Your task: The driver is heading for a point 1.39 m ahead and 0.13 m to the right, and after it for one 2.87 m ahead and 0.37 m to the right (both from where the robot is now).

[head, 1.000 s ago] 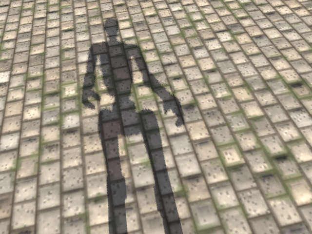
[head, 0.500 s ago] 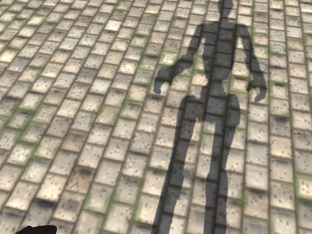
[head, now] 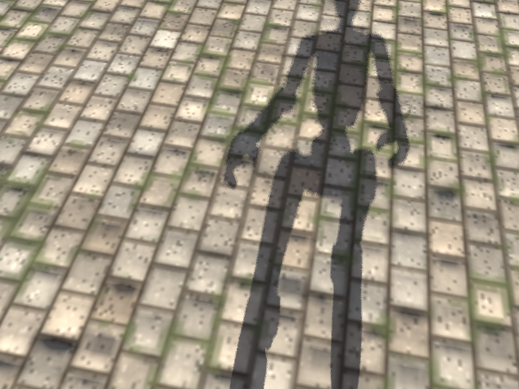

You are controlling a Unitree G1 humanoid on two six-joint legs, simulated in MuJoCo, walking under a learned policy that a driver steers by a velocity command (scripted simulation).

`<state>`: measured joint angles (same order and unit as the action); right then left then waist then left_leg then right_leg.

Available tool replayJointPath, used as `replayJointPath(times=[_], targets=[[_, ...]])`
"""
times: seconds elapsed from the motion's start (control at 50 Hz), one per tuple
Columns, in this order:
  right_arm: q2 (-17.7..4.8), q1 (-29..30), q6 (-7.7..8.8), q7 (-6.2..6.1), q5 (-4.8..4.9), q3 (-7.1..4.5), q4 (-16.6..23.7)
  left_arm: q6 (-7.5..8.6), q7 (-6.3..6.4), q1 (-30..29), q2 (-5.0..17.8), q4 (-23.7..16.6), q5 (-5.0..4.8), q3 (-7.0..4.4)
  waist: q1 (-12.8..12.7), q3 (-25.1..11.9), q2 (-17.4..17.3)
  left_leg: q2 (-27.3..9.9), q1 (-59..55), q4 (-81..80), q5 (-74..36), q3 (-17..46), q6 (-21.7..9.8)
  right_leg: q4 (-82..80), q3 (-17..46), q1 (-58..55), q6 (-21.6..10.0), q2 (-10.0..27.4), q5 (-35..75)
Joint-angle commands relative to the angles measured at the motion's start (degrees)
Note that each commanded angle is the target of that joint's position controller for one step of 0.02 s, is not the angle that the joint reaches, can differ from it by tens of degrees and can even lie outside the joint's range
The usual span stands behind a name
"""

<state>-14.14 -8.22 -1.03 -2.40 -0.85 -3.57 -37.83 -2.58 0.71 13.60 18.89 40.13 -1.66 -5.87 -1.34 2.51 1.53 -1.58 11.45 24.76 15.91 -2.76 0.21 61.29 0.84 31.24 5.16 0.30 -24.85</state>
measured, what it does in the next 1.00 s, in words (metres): walks ahead: right foot, then left foot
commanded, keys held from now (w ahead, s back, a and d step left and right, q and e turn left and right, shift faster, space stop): e+shift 0.18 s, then w+e+shift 0.16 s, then w+q+shift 0.66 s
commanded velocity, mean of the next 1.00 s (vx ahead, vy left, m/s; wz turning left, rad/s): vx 0.59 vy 0.00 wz -0.05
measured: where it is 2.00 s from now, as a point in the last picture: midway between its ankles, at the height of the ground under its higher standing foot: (283, 121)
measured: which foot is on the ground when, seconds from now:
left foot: down 0.00-0.20, up 0.22-0.78, down 0.80-1.00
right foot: up 0.00-0.18, down 0.20-0.82, up 0.84-1.00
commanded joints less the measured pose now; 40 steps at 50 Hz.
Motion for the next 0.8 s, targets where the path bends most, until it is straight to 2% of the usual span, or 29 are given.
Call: replayJointPath(times=[0.02, 0.06, 0.08, 0.12, 0.16, 0.18, 0.2, 0.22, 0.24, 0.26, 0.28, 0.3, 0.32, 0.34, 0.38, 0.44, 0.48, 0.52, 0.6, 0.7, 0.72, 0.74, 0.76, 0.78, 0.8], targets=[[-8.84, 1.80, 0.66, -0.62, 0.12, -2.80, 3.42, -0.10, -0.81, -4.59, 1.57, -7.16, -0.07, 0.05, 2.50, -4.45, -10.46, -14.67, -9.06, -5.32, -29.94, 4.71, -11.71, -2.86, -0.93, 6.47, 1.33, 3.68, 4.05], [-10.56, 1.45, 0.38, -0.44, 0.29, -3.44, 3.10, -0.12, -1.83, -6.20, 0.92, -8.94, 0.13, 0.57, 3.36, -5.15, -10.84, -15.71, -8.67, -4.97, -29.00, 2.58, -11.53, -9.51, -2.44, 2.48, 0.17, 4.22, 4.52], [-11.63, 1.66, 0.37, -0.18, 0.53, -3.82, 3.00, -0.19, -2.26, -6.04, 1.41, -9.46, 0.18, 0.46, 3.20, -5.45, -11.01, -16.28, -7.84, -4.64, -29.31, 1.64, -11.23, -12.21, -3.46, -0.10, -0.64, 4.07, 4.65], [-12.95, 1.75, 0.77, 0.64, 1.45, -4.39, 2.62, -0.74, -2.79, -5.13, 3.13, -9.94, 0.14, -0.24, 2.72, -5.62, -11.26, -17.30, -7.09, -2.85, -29.25, 0.04, -10.13, -16.80, -5.54, -4.09, -2.32, 3.11, 5.32], [-13.05, 2.43, 1.40, 1.46, 2.68, -4.61, 2.24, -1.56, -2.95, -3.13, 4.06, -9.93, 0.03, -1.06, 1.07, -5.84, -10.88, -17.66, -6.19, 1.48, -27.82, -2.04, -7.71, -23.57, -7.03, -9.18, -4.54, 1.77, 8.15], [-12.14, 2.32, 1.63, 1.78, 3.11, -4.49, 1.73, -1.72, -2.55, -0.12, 4.78, -9.11, 0.07, -1.81, -0.75, -6.68, -9.23, -16.19, -3.46, 7.26, -26.85, -4.78, -5.26, -28.92, -7.56, -15.54, -6.28, -0.03, 12.16], [-10.14, -1.02, 1.96, 2.23, 2.72, -4.13, 0.47, -1.63, -1.42, 5.76, 7.59, -7.27, -0.16, -3.37, -2.67, -10.13, -2.91, -12.54, 3.59, 17.30, -17.05, -7.70, -2.18, -32.67, -4.83, -27.57, -9.55, -1.74, 15.15], [-5.08, 1.51, 2.32, 2.45, 0.00, -2.39, 3.89, -0.97, -0.49, 12.43, 15.51, -6.80, -1.28, -5.47, -3.54, -10.57, 14.63, -5.19, 23.50, 37.66, 18.21, -9.76, 2.04, -35.29, 18.13, -40.01, -17.65, 11.65, 19.67], [-5.33, 5.88, 3.66, 2.44, 0.34, -2.00, 7.31, 2.07, -1.73, 13.49, 17.00, -8.29, 0.20, -4.71, -5.25, -15.15, 16.54, 2.53, 38.67, 48.08, 22.40, 5.07, 2.19, -46.78, 45.72, -42.14, -28.68, 20.00, -11.31], [-9.55, 10.64, 5.07, 2.94, 2.55, -2.91, 8.01, 4.01, -2.30, 12.86, 12.28, -7.85, 0.20, -3.24, -6.95, -9.55, 9.10, -0.16, 43.14, 49.19, 17.70, 9.30, -0.08, -51.71, 44.50, -40.26, -26.98, 20.53, -27.35], [-11.04, 11.03, 6.17, 3.26, 3.21, -3.42, 8.09, 4.99, -2.13, 10.36, 10.36, -7.62, -0.05, -2.22, -4.69, -4.88, 7.73, -0.97, 42.76, 46.18, 13.28, 9.42, -1.87, -52.06, 42.25, -35.75, -24.50, 19.31, -27.83], [-11.29, 9.06, 6.76, 3.20, 2.11, -3.67, 6.47, 5.15, -1.75, 6.99, 8.98, -8.39, -0.35, -1.46, -2.20, -2.99, 4.32, -2.28, 39.39, 42.35, 9.75, 9.57, -2.12, -50.94, 37.69, -31.37, -22.15, 17.11, -22.76], [-11.28, 7.81, 7.28, 3.20, 1.02, -3.81, 5.69, 5.04, -1.18, 4.13, 8.30, -8.92, -0.10, -0.95, -0.48, -1.96, 4.62, -2.67, 35.07, 37.28, 5.81, 9.61, -1.75, -50.83, 32.92, -26.95, -20.81, 14.31, -18.13], [-10.99, 7.14, 7.67, 3.50, 0.67, -3.88, 4.91, 4.99, -0.54, 2.79, 8.22, -9.70, 0.53, -0.67, 0.34, -2.14, 5.17, -1.96, 31.09, 34.38, 1.87, 8.75, -1.06, -51.14, 29.43, -24.52, -19.79, 11.86, -14.62], [-9.11, 3.71, 7.64, 4.01, 0.37, -3.21, 1.94, 5.38, 0.40, 2.71, 6.41, -9.13, 1.45, 0.26, 0.67, -3.72, 4.64, -1.35, 29.00, 30.35, -7.27, 5.06, 0.98, -51.12, 21.60, -25.26, -18.50, 9.72, -4.77], [-6.82, 5.39, 6.64, 3.82, 1.18, -1.68, 1.58, 6.37, 0.46, 6.20, 6.65, -7.09, 1.21, 0.64, -1.48, -1.42, 6.81, -1.96, 28.33, 22.76, -15.38, 3.65, 3.25, -52.23, 15.97, -23.85, -17.33, 9.23, -0.51], [-7.14, 7.16, 6.28, 3.73, 1.89, -1.22, 2.18, 7.09, 0.16, 7.78, 7.41, -6.06, 1.21, 0.69, -2.83, 0.49, 7.22, -2.59, 30.53, 20.09, -17.62, 3.64, 3.36, -53.76, 15.15, -25.05, -17.23, 10.94, -0.30], [-7.84, 8.61, 6.21, 3.98, 2.43, -1.00, 2.98, 7.71, -0.10, 9.23, 7.88, -4.79, 1.29, 0.72, -3.91, 2.58, 6.18, -3.39, 35.28, 19.04, -18.56, 4.22, 2.70, -55.17, 14.55, -28.82, -17.32, 13.36, 0.22], [-7.81, 9.04, 6.52, 5.53, 3.37, -0.44, 3.93, 8.10, -0.38, 10.19, 7.51, -2.40, 1.90, 0.90, -4.59, 6.11, 3.88, -2.96, 42.84, 18.22, -18.86, 6.59, 0.60, -56.25, 7.77, -36.22, -15.98, 15.77, 6.01], [-5.68, 11.07, 7.04, 8.00, 3.23, 1.28, 5.57, 7.65, -0.49, 8.48, 7.76, -0.66, 1.98, 1.05, -4.30, 7.81, 1.80, -2.87, 37.05, 13.39, -19.22, 1.22, -2.71, -56.94, -2.76, -37.06, -13.44, 14.99, 19.38], [-5.85, 10.51, 7.02, 8.12, 3.23, 1.35, 5.83, 7.38, -0.42, 7.53, 8.47, -0.58, 2.18, 0.96, -3.34, 7.01, 2.10, -1.30, 32.73, 12.04, -17.29, -1.02, -4.02, -54.83, -5.33, -36.62, -12.75, 14.22, 31.22], [-6.97, 9.23, 6.82, 7.89, 3.08, 0.95, 5.97, 7.14, -0.19, 7.45, 9.75, -0.48, 2.39, 0.70, -2.26, 4.30, 3.84, 1.38, 27.42, 12.96, -14.49, -3.80, -5.30, -50.65, -6.98, -37.34, -12.24, 14.02, 49.82], [-8.74, 5.98, 6.38, 7.43, 3.12, 0.14, 5.84, 6.68, 0.21, 7.45, 11.23, -0.35, 2.67, 0.40, -0.03, 0.34, 6.30, 4.42, 22.10, 15.16, -10.18, -6.22, -6.71, -43.68, -8.39, -39.16, -11.54, 13.90, 69.62], [-11.42, -2.96, 5.90, 6.94, 3.53, -1.19, 4.44, 5.99, 0.66, 6.54, 12.28, -0.53, 3.11, 0.20, 5.14, -5.28, 8.00, 7.35, 12.03, 17.11, -6.58, -7.84, -8.33, -31.41, -9.57, -38.15, -10.89, 13.54, 83.53], [-15.26, -17.04, 5.31, 6.18, 3.91, -3.21, 1.30, 5.87, 1.02, 5.27, 11.79, -1.38, 2.92, 0.56, 12.53, -12.32, 5.51, 8.73, -8.04, 15.59, -7.32, -6.06, -10.76, -14.20, -10.03, -28.23, -9.28, 11.95, 84.21]])
Keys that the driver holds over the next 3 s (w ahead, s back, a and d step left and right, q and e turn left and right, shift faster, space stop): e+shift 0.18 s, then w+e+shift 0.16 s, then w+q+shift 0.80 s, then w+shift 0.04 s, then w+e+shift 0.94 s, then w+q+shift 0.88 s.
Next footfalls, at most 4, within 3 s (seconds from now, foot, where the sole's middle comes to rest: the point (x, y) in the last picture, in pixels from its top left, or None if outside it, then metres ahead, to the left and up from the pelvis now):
0.20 right None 0.05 -0.15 -0.78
0.80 left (279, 355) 0.53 -0.02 -0.78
1.26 right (331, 216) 0.97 -0.18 -0.78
1.68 left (236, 139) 1.28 0.13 -0.78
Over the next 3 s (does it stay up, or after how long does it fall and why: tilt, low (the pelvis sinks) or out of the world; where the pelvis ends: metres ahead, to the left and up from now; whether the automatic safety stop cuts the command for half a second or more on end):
stays up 2.22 -0.38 -0.02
